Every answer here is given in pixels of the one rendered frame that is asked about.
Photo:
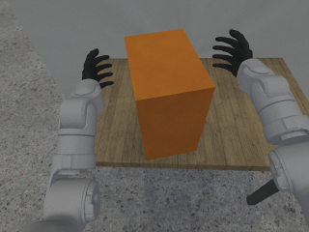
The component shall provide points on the table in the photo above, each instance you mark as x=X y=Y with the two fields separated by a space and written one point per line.
x=232 y=137

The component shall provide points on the carton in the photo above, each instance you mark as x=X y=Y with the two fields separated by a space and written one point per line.
x=172 y=91

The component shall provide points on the robot left hand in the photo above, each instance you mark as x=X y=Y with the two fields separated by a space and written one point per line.
x=91 y=69

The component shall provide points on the left robot upper arm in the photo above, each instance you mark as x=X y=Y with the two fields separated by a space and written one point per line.
x=71 y=203

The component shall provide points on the robot left forearm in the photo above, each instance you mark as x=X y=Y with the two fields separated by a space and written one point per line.
x=77 y=128

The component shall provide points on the right robot upper arm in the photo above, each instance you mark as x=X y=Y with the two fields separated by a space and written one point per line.
x=289 y=168

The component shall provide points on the robot right hand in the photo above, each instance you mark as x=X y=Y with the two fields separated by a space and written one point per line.
x=240 y=52

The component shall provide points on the robot right forearm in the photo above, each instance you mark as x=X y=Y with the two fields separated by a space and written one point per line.
x=283 y=122

